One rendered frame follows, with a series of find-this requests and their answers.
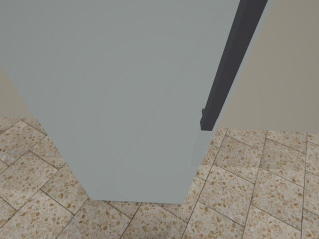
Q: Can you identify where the handle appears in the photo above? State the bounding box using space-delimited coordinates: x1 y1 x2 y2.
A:
200 0 268 131

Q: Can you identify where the fridge door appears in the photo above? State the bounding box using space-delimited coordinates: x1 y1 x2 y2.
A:
0 0 274 204

